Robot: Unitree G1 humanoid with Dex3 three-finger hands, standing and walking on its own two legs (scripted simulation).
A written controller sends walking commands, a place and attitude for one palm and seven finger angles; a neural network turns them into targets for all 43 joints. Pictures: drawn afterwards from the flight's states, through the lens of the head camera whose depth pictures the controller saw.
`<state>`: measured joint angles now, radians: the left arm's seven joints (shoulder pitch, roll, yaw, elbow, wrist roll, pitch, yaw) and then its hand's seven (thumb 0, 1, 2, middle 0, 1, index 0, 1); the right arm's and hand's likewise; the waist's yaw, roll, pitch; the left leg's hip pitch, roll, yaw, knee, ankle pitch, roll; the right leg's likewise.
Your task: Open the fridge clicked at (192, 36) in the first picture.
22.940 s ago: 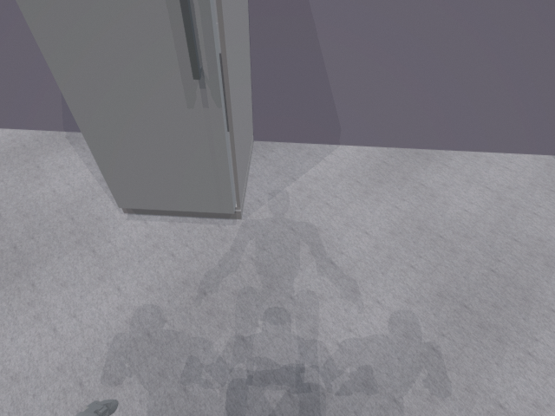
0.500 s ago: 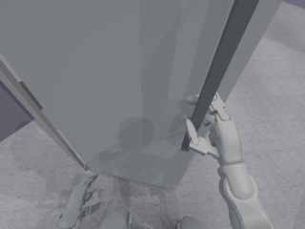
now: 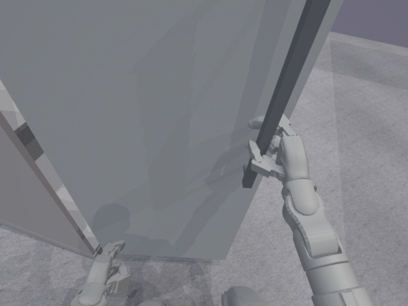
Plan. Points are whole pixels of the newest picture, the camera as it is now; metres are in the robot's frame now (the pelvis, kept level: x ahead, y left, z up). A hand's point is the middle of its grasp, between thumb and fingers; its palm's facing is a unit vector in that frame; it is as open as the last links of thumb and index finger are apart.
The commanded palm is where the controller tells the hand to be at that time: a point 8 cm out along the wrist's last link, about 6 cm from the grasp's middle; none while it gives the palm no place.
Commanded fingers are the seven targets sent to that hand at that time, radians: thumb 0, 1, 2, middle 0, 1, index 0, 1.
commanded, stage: stop walking and hold the door back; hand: right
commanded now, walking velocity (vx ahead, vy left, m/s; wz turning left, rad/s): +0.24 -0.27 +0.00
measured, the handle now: (278, 89) +0.39 -0.10 +0.25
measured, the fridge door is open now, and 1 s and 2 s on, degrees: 74 68 62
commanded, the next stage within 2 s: loosen the grip on the handle in 0.76 s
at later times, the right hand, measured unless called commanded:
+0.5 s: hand (258, 152) +0.35 -0.08 +0.15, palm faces -0.08 +0.98 -0.18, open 5.9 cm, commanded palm +0.36 -0.14 +0.14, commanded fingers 0.00 -0.90 -0.90 0.45 1.40 0.45 1.40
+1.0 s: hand (257, 132) +0.39 -0.09 +0.16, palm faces -0.11 +0.99 -0.13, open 6.1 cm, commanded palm +0.35 -0.13 +0.14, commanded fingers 0.00 0.07 -0.43 0.45 1.40 0.45 1.40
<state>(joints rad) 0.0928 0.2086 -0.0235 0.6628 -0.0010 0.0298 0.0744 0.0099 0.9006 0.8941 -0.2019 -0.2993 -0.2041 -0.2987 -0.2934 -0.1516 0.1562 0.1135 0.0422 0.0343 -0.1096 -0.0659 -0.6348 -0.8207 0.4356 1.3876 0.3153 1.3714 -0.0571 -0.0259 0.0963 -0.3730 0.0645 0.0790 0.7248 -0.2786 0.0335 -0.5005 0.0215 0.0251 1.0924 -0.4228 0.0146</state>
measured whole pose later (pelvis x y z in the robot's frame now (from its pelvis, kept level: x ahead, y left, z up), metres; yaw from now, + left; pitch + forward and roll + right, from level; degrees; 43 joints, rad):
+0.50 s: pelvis -0.09 -0.02 +0.01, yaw +2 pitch -4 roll -2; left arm 0.25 0.27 0.03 0.72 -0.02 -0.01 0.09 0.01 0.90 0.89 -0.20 -0.30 -0.20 -0.30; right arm -0.74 -0.19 -0.03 0.74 0.06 -0.06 -0.05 0.01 -0.64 -0.79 0.41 1.38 0.40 1.40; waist 0.05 -0.01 0.13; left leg -0.55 0.04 0.02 0.94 -0.32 -0.01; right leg -0.18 -0.03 -0.15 0.52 -0.25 -0.04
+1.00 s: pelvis -0.07 -0.03 +0.01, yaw +4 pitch -1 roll -1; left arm 0.34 0.24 0.02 0.71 0.00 -0.20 0.02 0.01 0.90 0.89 -0.20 -0.30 -0.20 -0.30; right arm -0.92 -0.23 -0.13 1.09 -0.04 -0.04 -0.03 0.01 -0.55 -0.77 0.45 1.40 0.46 1.40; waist 0.10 0.08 -0.03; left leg -0.36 0.07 0.01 0.61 -0.24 -0.02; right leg -0.33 -0.04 -0.12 0.58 -0.24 -0.01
